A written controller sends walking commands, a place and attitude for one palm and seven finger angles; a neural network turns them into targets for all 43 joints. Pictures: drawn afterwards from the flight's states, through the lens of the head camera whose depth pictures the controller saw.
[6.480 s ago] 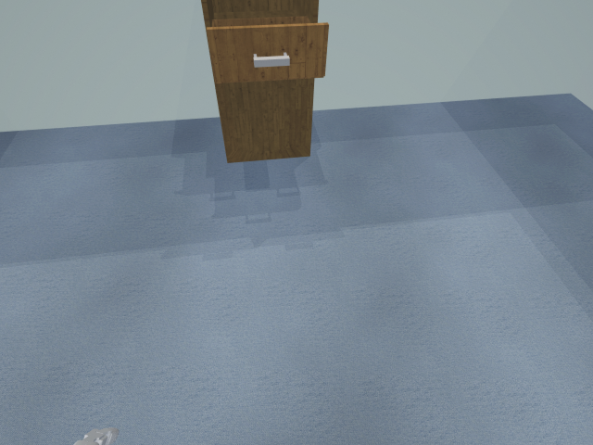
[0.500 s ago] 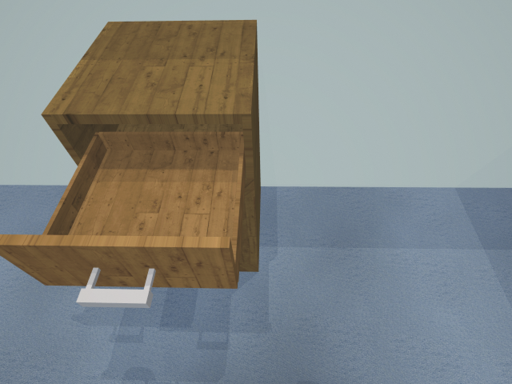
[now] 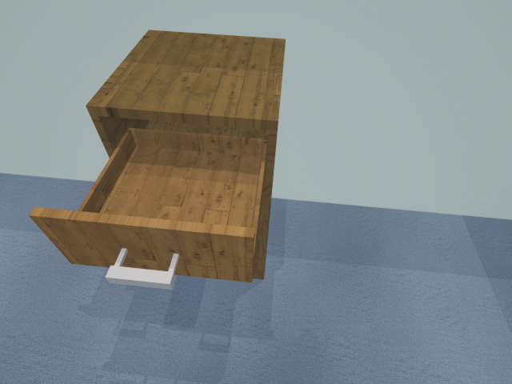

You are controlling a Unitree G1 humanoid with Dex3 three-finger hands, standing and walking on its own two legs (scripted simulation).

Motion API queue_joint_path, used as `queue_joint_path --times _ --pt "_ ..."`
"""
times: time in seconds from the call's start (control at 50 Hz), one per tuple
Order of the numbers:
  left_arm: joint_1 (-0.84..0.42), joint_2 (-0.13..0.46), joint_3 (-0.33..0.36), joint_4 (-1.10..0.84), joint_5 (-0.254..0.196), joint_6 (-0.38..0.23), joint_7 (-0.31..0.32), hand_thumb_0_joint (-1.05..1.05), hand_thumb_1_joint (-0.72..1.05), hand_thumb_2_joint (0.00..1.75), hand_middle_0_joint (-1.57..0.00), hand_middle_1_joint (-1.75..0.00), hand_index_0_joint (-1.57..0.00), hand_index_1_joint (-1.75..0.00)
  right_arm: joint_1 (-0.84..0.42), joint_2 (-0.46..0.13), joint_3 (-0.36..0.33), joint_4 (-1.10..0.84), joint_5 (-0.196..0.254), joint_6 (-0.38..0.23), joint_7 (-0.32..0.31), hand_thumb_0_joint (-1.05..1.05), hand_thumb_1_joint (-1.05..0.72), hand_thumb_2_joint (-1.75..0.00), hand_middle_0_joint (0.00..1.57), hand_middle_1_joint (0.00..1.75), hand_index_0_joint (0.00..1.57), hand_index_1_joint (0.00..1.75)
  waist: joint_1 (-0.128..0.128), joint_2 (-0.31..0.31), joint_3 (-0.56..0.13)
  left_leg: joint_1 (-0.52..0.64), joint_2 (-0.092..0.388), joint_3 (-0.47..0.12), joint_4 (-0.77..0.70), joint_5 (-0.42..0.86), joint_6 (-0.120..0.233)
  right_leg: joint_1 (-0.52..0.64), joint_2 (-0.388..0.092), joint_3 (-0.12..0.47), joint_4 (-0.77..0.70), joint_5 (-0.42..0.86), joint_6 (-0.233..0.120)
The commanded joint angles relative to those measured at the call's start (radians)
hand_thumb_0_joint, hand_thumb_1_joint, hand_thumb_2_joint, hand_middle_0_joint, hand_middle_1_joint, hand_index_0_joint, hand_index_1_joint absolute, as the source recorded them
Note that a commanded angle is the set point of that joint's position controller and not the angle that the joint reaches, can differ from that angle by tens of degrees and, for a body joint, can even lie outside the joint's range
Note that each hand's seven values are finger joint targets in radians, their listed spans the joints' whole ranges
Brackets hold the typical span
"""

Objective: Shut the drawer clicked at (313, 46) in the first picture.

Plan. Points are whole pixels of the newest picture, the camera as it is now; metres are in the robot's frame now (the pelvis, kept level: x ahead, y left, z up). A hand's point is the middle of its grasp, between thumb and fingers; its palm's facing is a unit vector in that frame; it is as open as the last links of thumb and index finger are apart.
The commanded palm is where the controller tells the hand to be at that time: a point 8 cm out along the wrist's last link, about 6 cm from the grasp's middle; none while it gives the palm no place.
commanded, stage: come to a stop and stand still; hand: left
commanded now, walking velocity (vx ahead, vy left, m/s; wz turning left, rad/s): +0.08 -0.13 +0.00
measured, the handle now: (145, 266) +0.32 +0.24 -0.07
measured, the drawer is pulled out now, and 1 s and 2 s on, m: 0.30 0.30 0.30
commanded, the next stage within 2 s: look again from close up in 0.52 s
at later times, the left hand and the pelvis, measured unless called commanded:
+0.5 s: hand out of the picture +0.02 +0.15 -0.17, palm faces +0.05 -0.98 -0.19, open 7.3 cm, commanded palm none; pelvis +0.03 -0.02 +0.01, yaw +0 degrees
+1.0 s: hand out of the picture +0.05 +0.21 -0.17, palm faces +0.01 -0.98 -0.22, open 7.4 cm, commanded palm none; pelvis +0.01 +0.03 +0.00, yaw +0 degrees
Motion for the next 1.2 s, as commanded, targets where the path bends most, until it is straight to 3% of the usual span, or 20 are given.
queue_joint_path --times 0.0,0.06,0.12,0.14,0.18,0.2,0.22,0.36,0.58,0.6,0.62,0.66,0.7,0.72,0.76,0.8,0.82,0.88,1.0,1.18 --pt "-0.033 0.047 -0.001 -0.056 0.009 -0.016 -0.01 0.0 0.9 0.9 -0.2 -0.3 -0.2 -0.3 0.055 -0.124 -0.004 -0.01 -0.008 -0.017 -0.014 0.0 -0.9 -0.9 0.2 0.3 0.2 0.3 -0.028 0.268 0.138 -0.139 0.226 -0.293 -0.378 -0.279 0.139 -0.106 0.018 0.021 0.169 -0.118 -0.001" --pt "0.006 0.03 -0.008 -0.023 0.0 -0.024 -0.015 0.0 0.9 0.9 -0.2 -0.3 -0.2 -0.3 0.049 -0.1 0.007 0.001 -0.006 -0.023 -0.026 0.0 -0.9 -0.9 0.2 0.3 0.2 0.3 -0.017 0.195 0.103 -0.043 0.206 -0.189 -0.284 0.067 0.152 -0.106 0.0 0.03 0.163 -0.119 0.008" --pt "0.039 0.02 -0.015 0.004 -0.011 -0.038 -0.01 0.0 0.9 0.9 -0.2 -0.3 -0.2 -0.3 0.085 -0.089 0.006 0.036 -0.001 -0.029 -0.034 0.0 -0.9 -0.9 0.2 0.3 0.2 0.3 -0.012 0.126 0.034 0.044 0.168 -0.112 -0.129 0.453 0.124 0.006 0.005 0.014 -0.082 0.026 0.016" --pt "0.086 0.034 -0.014 0.028 -0.014 -0.047 -0.005 0.0 0.9 0.9 -0.2 -0.3 -0.2 -0.3 0.094 -0.08 0.007 0.045 0.005 -0.032 -0.035 0.0 -0.9 -0.9 0.2 0.3 0.2 0.3 0.0 0.092 0.005 0.034 0.129 -0.079 -0.065 0.471 0.088 0.089 -0.008 0.049 -0.183 0.191 0.01" --pt "0.107 0.081 -0.015 0.055 -0.017 -0.061 0.005 0.0 0.9 0.9 -0.2 -0.3 -0.2 -0.3 0.123 -0.034 0.017 0.057 0.015 -0.036 -0.03 0.0 -0.9 -0.9 0.2 0.3 0.2 0.3 -0.024 0.013 -0.054 -0.014 0.068 -0.029 -0.052 0.277 0.028 0.204 -0.105 0.135 -0.168 0.486 -0.037" --pt "0.094 0.083 -0.012 0.062 -0.016 -0.066 0.008 0.0 0.9 0.9 -0.2 -0.3 -0.2 -0.3 0.13 -0.017 0.02 0.064 0.012 -0.028 -0.03 0.0 -0.9 -0.9 0.2 0.3 0.2 0.3 -0.031 -0.132 -0.045 -0.025 0.053 -0.013 -0.053 0.205 0.013 0.212 -0.097 0.139 -0.162 0.558 -0.047" --pt "0.09 0.072 -0.016 0.067 -0.018 -0.069 0.011 0.0 0.9 0.9 -0.2 -0.3 -0.2 -0.3 0.138 -0.022 0.02 0.075 0.011 -0.026 -0.031 0.0 -0.9 -0.9 0.2 0.3 0.2 0.3 -0.032 -0.153 -0.041 -0.022 0.051 -0.005 -0.053 0.185 0.008 0.215 -0.114 0.142 -0.163 0.634 -0.052" --pt "0.068 0.043 -0.021 0.069 -0.022 -0.057 0.021 0.0 0.9 0.9 -0.2 -0.3 -0.2 -0.3 0.167 0.002 0.03 0.121 0.009 -0.022 -0.038 0.0 -0.9 -0.9 0.2 0.3 0.2 0.3 -0.028 0.007 0.009 0.02 0.077 -0.019 -0.097 0.276 0.011 0.187 -0.069 0.097 -0.173 0.508 -0.044" --pt "0.066 0.035 -0.021 0.063 -0.02 -0.052 0.02 0.0 0.9 0.9 -0.2 -0.3 -0.2 -0.3 0.176 0.0 0.029 0.119 0.009 -0.02 -0.039 0.0 -0.9 -0.9 0.2 0.3 0.2 0.3 -0.027 0.016 0.04 0.035 0.083 -0.022 -0.115 0.245 0.017 0.151 -0.056 0.102 -0.204 0.384 -0.044" --pt "0.052 0.176 -0.045 -0.026 -0.016 -0.075 0.019 0.0 0.9 0.9 -0.2 -0.3 -0.2 -0.3 0.07 -0.088 0.022 0.004 -0.005 -0.005 -0.018 0.0 -0.9 -0.9 0.2 0.3 0.2 0.3 -0.047 0.024 0.179 -0.02 0.027 -0.045 -0.059 0.201 0.029 0.011 -0.002 0.114 -0.179 0.252 -0.036" --pt "0.064 0.095 -0.026 -0.02 -0.016 -0.071 0.026 0.0 0.9 0.9 -0.2 -0.3 -0.2 -0.3 0.091 -0.038 0.003 -0.013 -0.008 -0.014 -0.016 0.0 -0.9 -0.9 0.2 0.3 0.2 0.3 -0.026 0.071 0.137 -0.076 0.05 -0.02 0.003 0.048 0.022 -0.031 -0.069 0.165 -0.197 0.043 -0.038" --pt "0.061 0.101 -0.031 -0.033 -0.01 -0.087 0.027 0.0 0.9 0.9 -0.2 -0.3 -0.2 -0.3 0.136 -0.011 0.006 -0.009 0.0 -0.017 -0.015 0.0 -0.9 -0.9 0.2 0.3 0.2 0.3 -0.052 -0.021 -0.027 -0.055 0.023 -0.022 0.087 0.034 0.024 0.041 -0.123 0.236 -0.236 0.132 -0.069" --pt "0.045 0.107 -0.033 -0.05 -0.008 -0.089 0.03 0.0 0.9 0.9 -0.2 -0.3 -0.2 -0.3 0.165 -0.02 0.007 -0.014 0.002 -0.024 -0.01 0.0 -0.9 -0.9 0.2 0.3 0.2 0.3 -0.063 -0.116 -0.111 -0.052 0.017 -0.007 0.092 0.027 0.024 0.126 -0.134 0.223 -0.199 0.323 -0.087" --pt "0.034 0.097 -0.031 -0.053 -0.008 -0.088 0.032 0.0 0.9 0.9 -0.2 -0.3 -0.2 -0.3 0.165 -0.028 0.005 -0.01 0.003 -0.03 -0.011 0.0 -0.9 -0.9 0.2 0.3 0.2 0.3 -0.067 -0.113 -0.112 -0.048 0.022 -0.014 0.072 0.056 0.029 0.132 -0.129 0.19 -0.164 0.382 -0.086" --pt "0.02 0.084 -0.032 -0.062 -0.01 -0.08 0.033 0.0 0.9 0.9 -0.2 -0.3 -0.2 -0.3 0.158 -0.041 0.006 -0.005 0.004 -0.036 -0.016 0.0 -0.9 -0.9 0.2 0.3 0.2 0.3 -0.059 -0.011 -0.051 -0.046 0.046 -0.042 0.026 0.181 0.037 0.094 -0.086 0.128 -0.104 0.412 -0.067" --pt "0.041 0.077 -0.037 -0.069 -0.009 -0.072 0.033 0.0 0.9 0.9 -0.2 -0.3 -0.2 -0.3 0.143 -0.055 0.01 -0.004 0.001 -0.041 -0.017 0.0 -0.9 -0.9 0.2 0.3 0.2 0.3 -0.038 0.07 -0.056 -0.019 0.071 -0.048 0.032 0.381 0.044 0.099 -0.06 0.105 -0.065 0.443 -0.053" --pt "0.049 0.08 -0.036 -0.065 -0.011 -0.07 0.035 0.0 0.9 0.9 -0.2 -0.3 -0.2 -0.3 0.133 -0.059 0.011 -0.003 0.003 -0.04 -0.018 0.0 -0.9 -0.9 0.2 0.3 0.2 0.3 -0.036 0.066 -0.047 -0.023 0.074 -0.057 0.033 0.394 0.044 0.094 -0.06 0.098 -0.068 0.409 -0.051" --pt "0.031 0.079 -0.038 -0.068 -0.011 -0.058 0.033 0.0 0.9 0.9 -0.2 -0.3 -0.2 -0.3 0.114 -0.068 0.014 -0.005 0.004 -0.034 -0.017 0.0 -0.9 -0.9 0.2 0.3 0.2 0.3 -0.034 0.045 0.032 -0.068 0.078 -0.079 -0.02 0.289 0.05 0.057 -0.05 0.088 -0.096 0.236 -0.041" --pt "0.023 0.081 -0.043 -0.079 -0.006 -0.047 0.029 0.0 0.9 0.9 -0.2 -0.3 -0.2 -0.3 0.1 -0.083 0.017 0.006 0.003 -0.035 -0.008 0.0 -0.9 -0.9 0.2 0.3 0.2 0.3 -0.027 0.045 0.067 -0.081 0.084 -0.101 -0.096 0.182 0.063 0.037 -0.038 0.09 -0.127 0.118 -0.023" --pt "0.053 0.073 -0.047 -0.059 -0.003 -0.048 0.028 0.0 0.9 0.9 -0.2 -0.3 -0.2 -0.3 0.102 -0.083 0.02 0.033 0.009 -0.038 -0.004 0.0 -0.9 -0.9 0.2 0.3 0.2 0.3 -0.025 0.037 0.049 -0.054 0.083 -0.099 -0.127 0.154 0.065 0.045 -0.053 0.083 -0.141 0.127 -0.011"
